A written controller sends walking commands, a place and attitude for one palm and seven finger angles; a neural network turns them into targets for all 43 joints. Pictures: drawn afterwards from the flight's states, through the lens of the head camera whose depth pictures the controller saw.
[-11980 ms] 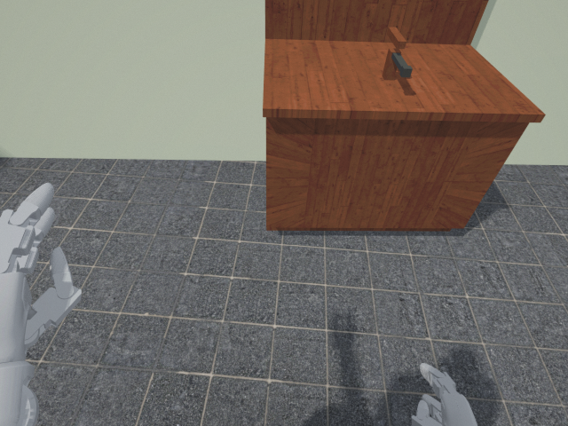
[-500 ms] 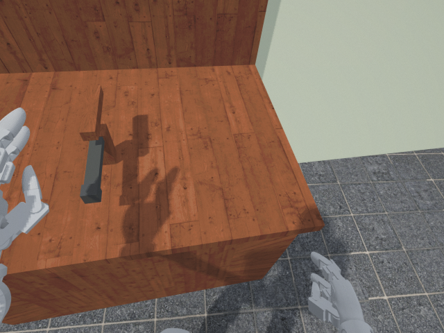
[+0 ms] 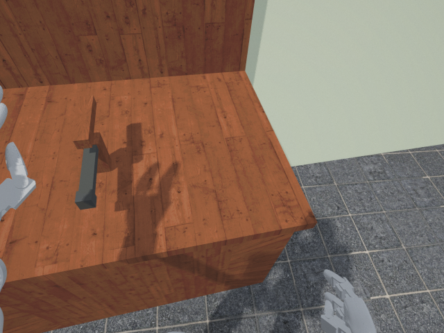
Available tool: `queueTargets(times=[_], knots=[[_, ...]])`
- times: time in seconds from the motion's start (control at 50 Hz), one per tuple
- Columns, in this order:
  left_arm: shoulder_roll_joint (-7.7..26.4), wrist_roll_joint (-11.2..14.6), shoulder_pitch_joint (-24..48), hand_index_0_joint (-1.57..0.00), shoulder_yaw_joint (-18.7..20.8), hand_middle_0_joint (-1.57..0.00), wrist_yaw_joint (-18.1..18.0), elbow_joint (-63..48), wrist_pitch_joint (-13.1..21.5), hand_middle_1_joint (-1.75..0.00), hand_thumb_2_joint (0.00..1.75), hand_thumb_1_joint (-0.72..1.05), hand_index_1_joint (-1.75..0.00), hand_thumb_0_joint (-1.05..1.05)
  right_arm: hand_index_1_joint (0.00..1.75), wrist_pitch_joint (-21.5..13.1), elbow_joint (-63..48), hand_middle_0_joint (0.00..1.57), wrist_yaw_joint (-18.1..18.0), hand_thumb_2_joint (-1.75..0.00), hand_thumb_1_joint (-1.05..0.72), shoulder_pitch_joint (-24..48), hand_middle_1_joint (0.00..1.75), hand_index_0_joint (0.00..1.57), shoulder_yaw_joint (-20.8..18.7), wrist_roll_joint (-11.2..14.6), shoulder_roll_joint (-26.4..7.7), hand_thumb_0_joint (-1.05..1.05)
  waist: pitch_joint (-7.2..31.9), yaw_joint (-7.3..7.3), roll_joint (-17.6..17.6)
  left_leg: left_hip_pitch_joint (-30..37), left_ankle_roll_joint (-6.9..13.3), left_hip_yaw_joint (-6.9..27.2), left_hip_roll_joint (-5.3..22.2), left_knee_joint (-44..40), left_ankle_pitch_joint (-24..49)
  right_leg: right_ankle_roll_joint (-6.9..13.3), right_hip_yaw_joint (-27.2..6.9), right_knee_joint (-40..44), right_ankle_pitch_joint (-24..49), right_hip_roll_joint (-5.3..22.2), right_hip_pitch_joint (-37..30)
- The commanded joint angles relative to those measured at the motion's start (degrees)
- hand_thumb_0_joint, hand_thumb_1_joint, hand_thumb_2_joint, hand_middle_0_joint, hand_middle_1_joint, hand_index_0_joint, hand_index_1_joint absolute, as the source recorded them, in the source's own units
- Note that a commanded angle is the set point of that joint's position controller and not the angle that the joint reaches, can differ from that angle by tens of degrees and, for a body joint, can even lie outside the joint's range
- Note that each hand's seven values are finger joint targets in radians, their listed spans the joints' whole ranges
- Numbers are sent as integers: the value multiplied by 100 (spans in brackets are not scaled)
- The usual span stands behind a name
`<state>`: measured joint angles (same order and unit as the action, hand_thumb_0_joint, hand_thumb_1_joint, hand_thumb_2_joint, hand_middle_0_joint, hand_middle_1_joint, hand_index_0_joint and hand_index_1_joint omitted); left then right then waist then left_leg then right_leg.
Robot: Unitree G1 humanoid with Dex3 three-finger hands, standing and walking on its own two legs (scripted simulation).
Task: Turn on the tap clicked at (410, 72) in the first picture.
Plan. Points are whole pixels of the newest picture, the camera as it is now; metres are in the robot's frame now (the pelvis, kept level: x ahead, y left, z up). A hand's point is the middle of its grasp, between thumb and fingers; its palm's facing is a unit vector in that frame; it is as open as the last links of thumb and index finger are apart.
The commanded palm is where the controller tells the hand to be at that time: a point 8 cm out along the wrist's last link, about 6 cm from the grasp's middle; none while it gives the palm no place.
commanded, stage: come to a stop and stand still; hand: left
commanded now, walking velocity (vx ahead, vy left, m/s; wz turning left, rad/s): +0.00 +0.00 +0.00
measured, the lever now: (86, 199) +0.31 +0.31 +0.02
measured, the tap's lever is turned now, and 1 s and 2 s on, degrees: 0 0 0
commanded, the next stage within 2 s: look again from close up in 0.42 s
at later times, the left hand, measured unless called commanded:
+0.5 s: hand (73, 182) +0.26 +0.25 +0.16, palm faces +0.38 -0.87 -0.33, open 7.4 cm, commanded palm +0.20 +0.28 +0.18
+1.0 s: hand (71, 183) +0.26 +0.25 +0.16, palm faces +0.37 -0.87 -0.34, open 7.4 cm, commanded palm +0.20 +0.29 +0.18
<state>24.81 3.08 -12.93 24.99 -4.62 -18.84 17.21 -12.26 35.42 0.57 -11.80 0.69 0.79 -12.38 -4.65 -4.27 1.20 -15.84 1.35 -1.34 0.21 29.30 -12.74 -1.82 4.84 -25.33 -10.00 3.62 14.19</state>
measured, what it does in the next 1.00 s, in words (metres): stands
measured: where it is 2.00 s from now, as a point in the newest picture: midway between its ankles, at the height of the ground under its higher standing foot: outside the picture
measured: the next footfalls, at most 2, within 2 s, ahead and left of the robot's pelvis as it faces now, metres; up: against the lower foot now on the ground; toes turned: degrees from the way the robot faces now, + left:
right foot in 1.80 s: -0.03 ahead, -0.17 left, +0.00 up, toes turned -4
left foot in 1.96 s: +0.00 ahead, +0.06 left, +0.00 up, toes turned -3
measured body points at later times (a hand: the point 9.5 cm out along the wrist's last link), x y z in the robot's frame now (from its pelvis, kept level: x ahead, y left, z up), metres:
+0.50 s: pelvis +0.03 +0.01 +0.00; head +0.06 +0.04 +0.45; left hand +0.23 +0.30 +0.18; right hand +0.22 -0.22 -0.06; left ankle +0.03 +0.10 -0.74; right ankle +0.04 -0.15 -0.74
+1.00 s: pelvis +0.03 +0.01 +0.00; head +0.06 +0.04 +0.45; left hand +0.23 +0.30 +0.18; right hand +0.21 -0.21 -0.07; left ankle +0.03 +0.10 -0.74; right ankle +0.04 -0.15 -0.74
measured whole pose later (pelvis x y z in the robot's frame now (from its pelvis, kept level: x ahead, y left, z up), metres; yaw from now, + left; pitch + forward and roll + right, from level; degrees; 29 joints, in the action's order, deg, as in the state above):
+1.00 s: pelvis +0.03 +0.01 +0.00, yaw -1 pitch +0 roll -2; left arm 20.7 2.7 -23.9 20.0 -6.6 -27.4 12.3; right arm -6.2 32.8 -1.1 -11.5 1.3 0.6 -10.7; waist -3.9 -1.5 2.5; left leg -12.4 1.9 -2.4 0.3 27.3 -14.7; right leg -3.0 3.9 -21.4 -10.5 3.4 10.3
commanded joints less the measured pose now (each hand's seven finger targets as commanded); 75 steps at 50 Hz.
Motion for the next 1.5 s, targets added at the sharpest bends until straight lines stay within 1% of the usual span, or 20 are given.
queueTargets(times=[0.0, 0.06, 0.1, 0.2, 0.3, 0.38, 0.48, 0.6, 0.72, 0.92, 1.0, 1.1, 1.26, 1.3, 1.32, 1.38, 1.4, 1.42, 1.44, 1.48], knots=[[628, -2, -693, -20, 92, -20, -130, -1198, 198, -30, 90, 90, -30, 0, 30, -250, -973, 20, -34, -90, -90, 427, 30, 20, -265, 90, -651, 0, 694, 140, -148, -320, -81, 304, 280, -1015, -558, 213, -386, 374, -666, 17, -683], [859, -3, -530, -20, 399, -20, -168, -1411, 280, -30, 90, 90, -30, 0, 30, -178, -1088, 20, -117, -90, -90, 382, 30, 20, -260, 53, -604, 0, 575, 178, 158, -658, -46, 398, 271, -1045, -869, 179, -406, 432, -844, 12, -744], [1156, 6, -233, -20, 692, -20, -212, -1795, 340, -30, 90, 90, -30, 0, 30, -163, -1093, 20, -168, -90, -90, 480, 30, 20, -247, 60, -605, 0, 567, 235, -225, -576, -48, 388, 257, -1027, -813, 203, -402, 419, -734, -1, -692], [847, 36, -322, -20, 483, -20, -195, -1994, 388, -30, 90, 90, -30, 0, 30, -268, -1039, 20, -191, -90, -90, 440, 30, 20, -244, 25, -542, 0, 1036, 244, -662, -79, -74, 323, 277, -814, 267, 221, -358, 194, 405, 25, -976], [464, 1, -583, -20, 133, -20, -217, -1930, 271, -30, 90, 90, -30, 0, 30, -272, -913, 20, -142, -90, -90, 408, 30, 20, -286, 13, -587, 0, 1207, 269, -525, 373, -149, 269, 333, -572, 1395, 221, -346, 164, 1217, 23, -956], [428, -32, -639, -20, 95, -20, -226, -1704, 172, -30, 90, 90, -30, 0, 30, -117, -919, 20, -142, -90, -90, 348, 30, 20, -331, -19, -640, 0, 1130, 285, -248, 240, -150, 275, 361, -585, 1258, 219, -396, 243, 1257, 35, -990], [478, -10, -532, -20, 125, -20, -231, -1967, 97, -30, 90, 90, -30, 0, 30, 26, -1045, 20, -181, -90, -90, 438, 30, 20, -307, -23, -618, 0, 1084, 301, -399, 209, -133, 256, 357, -687, 983, 220, -423, 286, 1136, 4, -993], [590, -2, -604, -20, 248, -20, -279, -2279, 27, -30, 90, 90, -30, 0, 30, 104, -1118, 20, -217, -90, -90, 552, 30, 20, -291, -11, -601, 0, 1209, 305, -614, 359, -150, 269, 381, -682, 1374, 228, -367, 256, 1388, -35, -1104], [380, -1, -771, -20, 59, -20, -239, -1960, -64, -30, 90, 90, -30, 0, 30, 216, -1102, 20, -220, -90, -90, 474, 30, 20, -272, -58, -629, 0, 1140, 317, -428, 313, -152, 265, 411, -753, 1372, 207, -306, 340, 1366, -50, -1088], [465, -5, -664, -20, 71, -20, -269, -2148, -103, -30, 90, 90, -30, 0, 30, 290, -1162, 20, -249, -90, -90, 527, 30, 20, -253, -41, -628, 0, 1018, 316, -461, 130, -122, 336, 361, -913, 849, 203, -309, 431, 1008, -61, -1125], [633, 8, -727, -20, 262, -20, -288, -2391, -61, -30, 90, 90, -30, 0, 30, 266, -1224, 20, -262, -90, -90, 577, 30, 20, -284, 1, -609, 0, 1026, 283, -651, 250, -159, 359, 538, -765, 1525, 189, -322, 221, 1312, -83, -987], [568, 37, -1023, -20, 308, -20, -241, -2314, 21, -30, 90, 90, -30, 0, 30, 282, -1260, 20, -219, -90, -90, 524, 30, 20, -309, -9, -594, 0, 1170, 257, -614, 167, -124, 373, 734, -606, 1692, 210, -337, -8, 1355, -61, -885], [589, 118, -1160, -20, 431, -20, -131, -2583, 243, -30, 90, 90, -30, 0, 30, 225, -1397, 20, -200, -90, -90, 452, 30, 20, -340, -65, -591, 0, 1160, 216, -823, -605, 56, 554, 1085, -396, 947, 312, -414, -536, 910, 0, -651], [707, 128, -1215, -20, 595, -20, -151, -2564, 237, -30, 90, 90, -30, 0, 30, 203, -1362, 20, -221, -90, -90, 460, 30, 20, -354, -44, -571, 0, 1116, 237, -537, -646, 15, 475, 963, -148, 431, 408, -624, -369, 905, 131, -395], [510, 145, -1173, -20, 396, -20, -114, -2473, 251, -30, 90, 90, -30, 0, 30, 228, -1335, 20, -218, -90, -90, 357, 30, 20, -345, -80, -565, 0, 1093, 273, -223, -679, -25, 322, 733, 27, -128, 456, -793, -130, 670, 244, -184], [717, 126, -1093, -20, 514, -20, -180, -2600, 321, -30, 90, 90, -30, 0, 30, 180, -1196, 20, -227, -90, -90, 123, 30, 20, -414, -80, -520, 0, 1159, 346, 718, -87, -203, -81, -54, 1413, -1038, 923, -1696, 1036, -592, 1162, 896], [862, 99, -1195, -20, 664, -20, -260, -2561, 257, -30, 90, 90, -30, 0, 30, 211, -1073, 20, -245, -90, -90, 253, 30, 20, -402, -91, -511, 0, 1214, 340, 690, 126, -208, 26, -64, 1797, -960, 1117, -1944, 1191, -708, 1409, 1155], [626, 78, -1248, -20, 431, -20, -275, -2544, 214, -30, 90, 90, -30, 0, 30, 266, -1025, 20, -222, -90, -90, 243, 30, 20, -339, -148, -417, 0, 1282, 367, 839, -30, -166, 127, -27, 1670, -912, 1129, -1644, 1060, -445, 1446, 816], [709, 67, -1222, -20, 553, -20, -310, -2611, 206, -30, 90, 90, -30, 0, 30, 226, -1043, 20, -243, -90, -90, 342, 30, 20, -328, -124, -394, 0, 1234, 338, 796, -63, -161, 153, 3, 1280, -918, 1080, -1456, 857, -69, 1357, 669], [719, 69, -1380, -20, 618, -20, -331, -2538, 260, -30, 90, 90, -30, 0, 30, 190, -988, 20, -308, -90, -90, 300, 30, 20, -331, -130, -404, 0, 1181, 367, 617, 79, -116, 102, 99, -22, -356, 795, -937, 389, 318, 952, 440]])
